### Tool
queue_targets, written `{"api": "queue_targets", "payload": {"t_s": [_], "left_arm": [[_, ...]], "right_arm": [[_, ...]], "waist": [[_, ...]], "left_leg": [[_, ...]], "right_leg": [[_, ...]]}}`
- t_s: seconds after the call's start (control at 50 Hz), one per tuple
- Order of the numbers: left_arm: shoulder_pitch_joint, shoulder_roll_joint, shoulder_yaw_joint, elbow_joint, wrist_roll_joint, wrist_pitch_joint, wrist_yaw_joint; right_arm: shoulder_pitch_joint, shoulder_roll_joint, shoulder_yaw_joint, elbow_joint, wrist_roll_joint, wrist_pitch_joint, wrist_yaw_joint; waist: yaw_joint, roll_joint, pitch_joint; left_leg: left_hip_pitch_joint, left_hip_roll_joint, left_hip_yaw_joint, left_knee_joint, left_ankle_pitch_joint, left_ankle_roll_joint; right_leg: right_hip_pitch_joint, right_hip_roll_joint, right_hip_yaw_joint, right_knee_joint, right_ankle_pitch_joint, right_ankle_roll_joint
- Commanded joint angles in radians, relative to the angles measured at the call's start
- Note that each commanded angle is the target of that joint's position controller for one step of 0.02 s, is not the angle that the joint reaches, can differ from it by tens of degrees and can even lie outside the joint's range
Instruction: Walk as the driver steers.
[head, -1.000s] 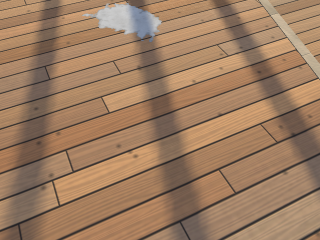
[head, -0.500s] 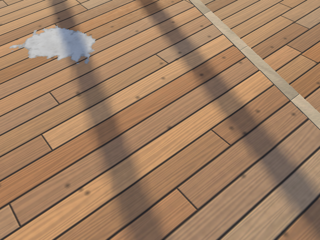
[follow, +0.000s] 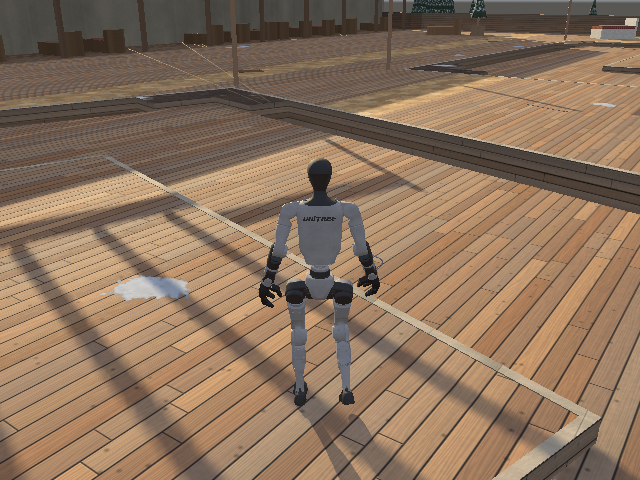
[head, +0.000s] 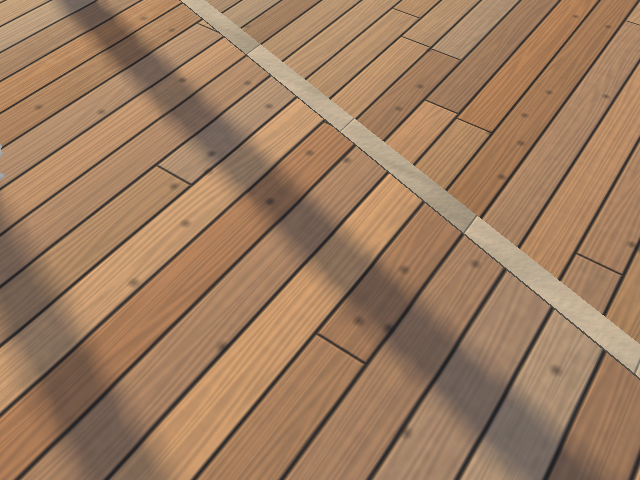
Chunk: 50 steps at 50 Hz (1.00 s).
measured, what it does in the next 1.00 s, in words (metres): walks ahead, turning left: right foot, then left foot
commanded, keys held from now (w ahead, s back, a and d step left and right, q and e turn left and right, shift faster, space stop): w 0.08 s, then w+q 0.92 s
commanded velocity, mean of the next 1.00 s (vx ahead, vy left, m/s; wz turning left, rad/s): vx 0.50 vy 0.00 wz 0.35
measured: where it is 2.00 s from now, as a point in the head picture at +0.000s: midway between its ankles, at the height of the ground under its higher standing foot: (257, 371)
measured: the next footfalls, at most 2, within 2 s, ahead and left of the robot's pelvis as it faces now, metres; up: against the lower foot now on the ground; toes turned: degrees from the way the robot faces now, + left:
right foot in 0.32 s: +0.33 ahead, -0.16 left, +0.00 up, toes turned +3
left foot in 0.86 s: +0.56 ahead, +0.16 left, +0.00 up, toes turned +24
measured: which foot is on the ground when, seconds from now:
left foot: down 0.00-0.34, up 0.36-0.84, down 0.86-1.00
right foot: up 0.00-0.30, down 0.32-0.86, up 0.88-1.00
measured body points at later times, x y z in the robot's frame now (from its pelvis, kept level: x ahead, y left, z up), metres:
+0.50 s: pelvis +0.26 -0.06 +0.01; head +0.28 -0.07 +0.46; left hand +0.34 +0.22 -0.10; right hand +0.37 -0.33 -0.13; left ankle +0.21 +0.09 -0.65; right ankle +0.29 -0.16 -0.74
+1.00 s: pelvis +0.50 +0.07 -0.01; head +0.53 +0.09 +0.44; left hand +0.48 +0.36 -0.12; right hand +0.74 -0.12 -0.11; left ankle +0.52 +0.14 -0.74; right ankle +0.49 -0.12 -0.64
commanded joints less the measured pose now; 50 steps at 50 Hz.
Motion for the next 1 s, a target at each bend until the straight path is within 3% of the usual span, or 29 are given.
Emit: {"api": "queue_targets", "payload": {"t_s": [0.02, 0.08, 0.12, 0.16, 0.22, 0.26, 0.3, 0.32, 0.34, 0.36, 0.38, 0.4, 0.42, 0.46, 0.54, 0.62, 0.7, 0.76, 0.8, 0.82, 0.84, 0.86, 0.88, 0.9, 0.92, 0.94, 0.96, 0.98, 1.0], "left_arm": [[0.016, 0.037, 0.010, -0.075, 0.007, -0.010, -0.003], [-0.063, 0.020, -0.005, -0.114, 0.021, -0.010, -0.003], [-0.143, 0.017, -0.012, -0.140, 0.028, -0.020, -0.006], [-0.215, 0.019, -0.016, -0.156, 0.021, -0.028, -0.013], [-0.296, 0.046, -0.011, -0.185, 0.008, -0.037, -0.023], [-0.302, 0.078, 0.000, -0.196, 0.005, -0.046, -0.029], [-0.199, 0.115, 0.023, -0.167, 0.007, -0.052, -0.024], [-0.063, 0.164, 0.047, -0.137, 0.015, -0.054, -0.015], [0.117, 0.252, 0.069, -0.120, 0.030, -0.048, -0.004], [0.150, 0.284, 0.075, -0.100, 0.042, -0.037, -0.013], [0.102, 0.181, 0.052, -0.114, 0.034, -0.043, -0.020], [0.041, 0.127, 0.034, -0.123, 0.026, -0.047, -0.022], [-0.031, 0.099, 0.024, -0.125, 0.027, -0.049, -0.027], [-0.099, 0.069, 0.020, -0.114, 0.033, -0.053, -0.028], [-0.078, 0.096, 0.039, -0.073, 0.037, -0.064, -0.015], [-0.063, 0.128, 0.050, -0.046, 0.037, -0.052, 0.000], [-0.012, 0.162, 0.060, -0.020, 0.023, -0.037, 0.008], [0.013, 0.182, 0.067, -0.002, 0.009, -0.018, 0.008], [-0.001, 0.214, 0.074, -0.005, 0.004, -0.005, 0.011], [-0.010, 0.229, 0.078, -0.008, 0.001, 0.003, 0.014], [-0.028, 0.235, 0.077, -0.013, -0.003, 0.012, 0.017], [-0.020, 0.215, 0.068, -0.026, 0.007, 0.009, 0.022], [0.056, 0.061, 0.022, -0.082, 0.050, -0.012, 0.010], [0.006, 0.098, 0.016, -0.109, 0.017, -0.060, -0.003], [-0.111, 0.158, 0.033, -0.142, -0.022, -0.080, -0.011], [-0.130, 0.146, 0.026, -0.148, -0.016, -0.089, -0.008], [-0.124, 0.145, 0.030, -0.132, 0.010, -0.088, 0.002], [-0.102, 0.159, 0.040, -0.127, 0.025, -0.076, 0.005], [-0.088, 0.159, 0.044, -0.128, 0.030, -0.061, 0.003]], "right_arm": [[0.033, -0.074, -0.013, -0.021, -0.002, -0.008, 0.006], [0.069, -0.127, -0.026, 0.004, 0.009, -0.010, 0.002], [0.091, -0.143, -0.028, 0.011, 0.019, 0.000, -0.002], [0.122, -0.158, -0.029, 0.019, 0.029, 0.011, -0.006], [0.189, -0.173, -0.030, 0.040, 0.039, 0.024, -0.008], [0.195, -0.177, -0.030, 0.043, 0.041, 0.034, -0.012], [0.186, -0.172, -0.027, 0.039, 0.036, 0.045, -0.017], [0.181, -0.130, -0.012, 0.030, 0.026, 0.044, -0.016], [0.180, -0.044, 0.015, -0.007, -0.004, 0.039, -0.016], [0.293, 0.006, 0.027, -0.025, 0.038, 0.022, -0.017], [0.264, -0.110, -0.001, -0.007, 0.057, 0.020, -0.022], [0.192, -0.138, -0.013, -0.022, 0.058, 0.024, -0.023], [0.166, -0.118, -0.014, -0.022, 0.048, 0.034, -0.026], [0.150, -0.089, -0.021, -0.034, 0.036, 0.058, -0.021], [0.105, -0.047, -0.019, -0.072, 0.032, 0.085, -0.010], [-0.001, -0.034, -0.014, -0.120, 0.028, 0.085, 0.008], [-0.147, -0.026, -0.004, -0.184, 0.025, 0.082, 0.034], [-0.203, -0.039, -0.008, -0.228, 0.029, 0.084, 0.050], [-0.175, -0.066, -0.022, -0.242, 0.028, 0.088, 0.054], [-0.107, -0.091, -0.037, -0.233, 0.029, 0.091, 0.052], [0.038, -0.134, -0.064, -0.198, 0.032, 0.092, 0.046], [0.210, -0.210, -0.103, -0.151, 0.031, 0.099, 0.027], [0.215, -0.334, -0.123, -0.147, 0.035, 0.100, 0.010], [0.243, -0.300, -0.104, -0.186, 0.023, 0.081, 0.015], [0.222, -0.226, -0.084, -0.173, 0.015, 0.068, 0.022], [0.169, -0.189, -0.074, -0.175, 0.023, 0.061, 0.022], [0.087, -0.154, -0.063, -0.192, 0.024, 0.059, 0.020], [0.037, -0.124, -0.052, -0.211, 0.014, 0.058, 0.018], [0.020, -0.121, -0.050, -0.221, 0.009, 0.057, 0.016]], "waist": [[0.015, 0.098, -0.037], [0.007, 0.085, -0.007], [-0.013, 0.080, 0.002], [-0.035, 0.089, 0.013], [-0.059, 0.107, 0.017], [-0.040, 0.118, 0.010], [0.028, 0.119, -0.035], [0.093, 0.091, -0.116], [0.152, -0.088, -0.275], [0.093, -0.367, -0.353], [0.103, -0.200, -0.252], [0.089, -0.128, -0.157], [0.056, -0.061, -0.111], [0.012, -0.084, -0.046], [-0.004, -0.031, -0.013], [0.019, -0.022, 0.021], [0.070, -0.008, 0.067], [0.074, -0.017, 0.080], [0.037, -0.050, 0.036], [-0.006, -0.069, -0.014], [-0.091, -0.058, -0.089], [-0.168, -0.002, -0.180], [-0.065, 0.288, -0.231], [-0.097, 0.226, -0.425], [-0.123, 0.141, -0.301], [-0.085, 0.096, -0.197], [-0.034, 0.037, -0.135], [0.005, 0.049, -0.112], [0.025, 0.059, -0.101]], "left_leg": [[0.152, 0.271, -0.310, -0.269, 0.008, 0.199], [0.128, 0.275, -0.230, -0.313, 0.102, 0.222], [0.112, 0.246, -0.186, -0.313, 0.124, 0.206], [0.091, 0.218, -0.152, -0.296, 0.123, 0.184], [0.136, 0.244, -0.191, -0.253, 0.071, 0.165], [0.173, 0.267, -0.238, -0.206, 0.018, 0.142], [0.159, 0.239, -0.234, -0.088, 0.061, 0.106], [0.088, 0.176, -0.188, 0.101, 0.091, 0.071], [-0.101, 0.086, -0.101, 0.455, -0.166, 0.023], [-0.398, 0.004, -0.095, 0.731, -0.452, 0.002], [-0.470, 0.060, -0.177, 0.857, -0.397, 0.004], [-0.488, 0.094, -0.171, 0.865, -0.300, 0.012], [-0.440, 0.130, -0.159, 0.835, -0.221, 0.002], [-0.374, 0.173, -0.153, 0.764, -0.136, -0.007], [-0.405, 0.175, -0.149, 0.701, -0.035, -0.024], [-0.412, 0.167, -0.118, 0.479, 0.130, -0.027], [-0.401, 0.156, -0.042, 0.319, 0.169, -0.004], [-0.394, 0.137, 0.005, 0.256, 0.073, 0.031], [-0.284, 0.079, 0.064, 0.241, -0.027, 0.069], [-0.181, 0.035, 0.095, 0.239, -0.074, 0.091], [0.017, -0.017, 0.115, 0.178, -0.041, 0.124], [0.325, 0.000, 0.021, 0.146, 0.000, 0.167], [0.651, 0.275, -0.502, 0.080, -0.073, 0.317], [0.744, 0.396, -0.903, -0.108, -0.229, 0.419], [0.685, 0.369, -0.772, -0.141, -0.172, 0.352], [0.539, 0.326, -0.627, -0.132, -0.093, 0.314], [0.384, 0.281, -0.520, -0.133, 0.004, 0.278], [0.275, 0.249, -0.452, -0.151, 0.096, 0.263], [0.211, 0.230, -0.427, -0.175, 0.136, 0.262]], "right_leg": [[-0.183, -0.119, 0.012, -0.044, 0.057, -0.004], [-0.216, -0.143, -0.023, -0.217, 0.140, 0.018], [-0.186, -0.135, -0.046, -0.374, 0.250, 0.026], [-0.121, -0.098, -0.071, -0.509, 0.333, 0.042], [-0.072, -0.066, -0.069, -0.621, 0.364, 0.052], [-0.019, -0.054, -0.059, -0.686, 0.330, 0.038], [0.156, -0.034, -0.079, -0.743, 0.275, 0.013], [0.353, -0.086, -0.035, -0.747, 0.265, -0.021], [0.620, -0.312, 0.190, -0.746, 0.256, -0.083], [0.786, -0.471, 0.598, -0.888, 0.046, -0.213], [0.690, -0.437, 0.576, -0.922, -0.029, -0.192], [0.584, -0.401, 0.409, -0.925, 0.027, -0.156], [0.479, -0.351, 0.293, -0.952, 0.129, -0.137], [0.356, -0.293, 0.134, -1.012, 0.246, -0.119], [0.334, -0.288, -0.027, -1.056, 0.453, -0.138], [0.353, -0.275, -0.151, -1.076, 0.449, -0.123], [0.410, -0.294, -0.229, -1.067, 0.434, -0.106], [0.497, -0.317, -0.265, -1.010, 0.513, -0.083], [0.520, -0.316, -0.299, -0.898, 0.815, -0.063], [0.520, -0.309, -0.314, -0.785, 0.981, -0.052], [0.471, -0.278, -0.341, -0.592, 1.052, -0.030], [0.266, -0.238, -0.344, -0.317, 0.871, 0.015], [-0.196, -0.065, -0.305, 0.061, -0.080, 0.080], [-0.326, 0.015, -0.031, 0.225, -0.247, 0.076], [-0.425, -0.036, 0.007, 0.224, -0.150, 0.053], [-0.412, -0.078, -0.002, 0.143, -0.060, 0.034], [-0.340, -0.117, -0.003, 0.057, 0.000, 0.036], [-0.261, -0.141, 0.004, -0.003, 0.037, 0.041], [-0.213, -0.146, 0.003, -0.036, 0.057, 0.049]]}}
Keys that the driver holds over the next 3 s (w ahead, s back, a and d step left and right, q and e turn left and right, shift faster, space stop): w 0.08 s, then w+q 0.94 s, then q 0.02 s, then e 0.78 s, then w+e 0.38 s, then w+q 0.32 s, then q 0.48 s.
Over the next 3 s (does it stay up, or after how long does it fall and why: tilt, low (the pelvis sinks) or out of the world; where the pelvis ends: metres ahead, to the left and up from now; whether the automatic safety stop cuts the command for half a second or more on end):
stays up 1.07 0.11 0.00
